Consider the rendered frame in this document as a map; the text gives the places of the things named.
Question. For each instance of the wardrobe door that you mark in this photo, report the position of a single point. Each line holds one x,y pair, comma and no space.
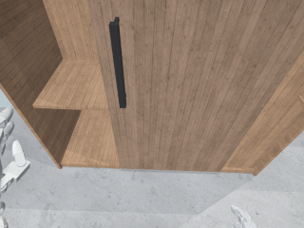
276,120
197,74

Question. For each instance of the robot right hand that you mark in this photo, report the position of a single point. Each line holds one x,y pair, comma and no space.
243,218

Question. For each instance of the robot left hand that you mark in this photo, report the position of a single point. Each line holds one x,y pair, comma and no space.
17,168

